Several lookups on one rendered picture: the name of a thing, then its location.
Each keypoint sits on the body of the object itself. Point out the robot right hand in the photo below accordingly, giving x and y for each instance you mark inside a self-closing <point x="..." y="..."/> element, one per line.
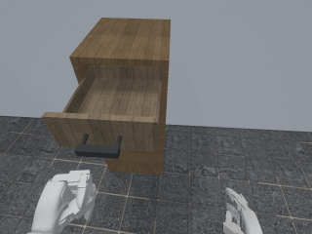
<point x="245" y="219"/>

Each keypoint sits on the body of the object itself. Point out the handle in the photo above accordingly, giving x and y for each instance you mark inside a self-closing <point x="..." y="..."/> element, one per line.
<point x="98" y="151"/>

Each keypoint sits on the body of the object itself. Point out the drawer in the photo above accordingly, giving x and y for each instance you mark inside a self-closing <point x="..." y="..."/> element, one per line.
<point x="112" y="101"/>

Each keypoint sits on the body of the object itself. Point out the robot left hand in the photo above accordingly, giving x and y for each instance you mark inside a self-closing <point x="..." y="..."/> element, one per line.
<point x="75" y="190"/>

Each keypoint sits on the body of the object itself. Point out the cabinet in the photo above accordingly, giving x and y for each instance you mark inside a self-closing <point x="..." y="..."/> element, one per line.
<point x="133" y="43"/>

